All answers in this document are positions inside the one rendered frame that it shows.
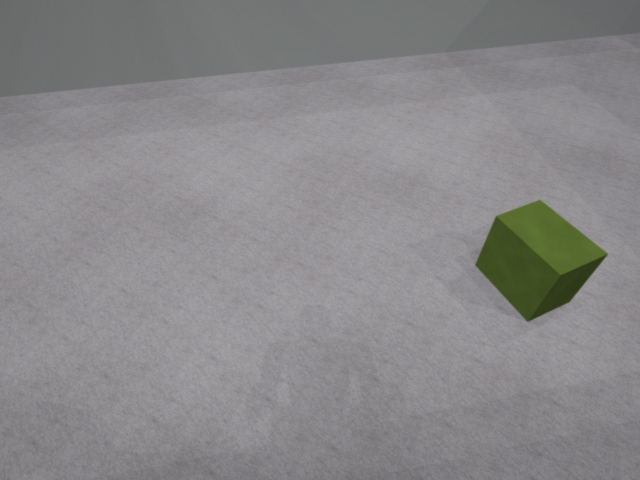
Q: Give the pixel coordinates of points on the carton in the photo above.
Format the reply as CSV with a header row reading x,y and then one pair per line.
x,y
536,259

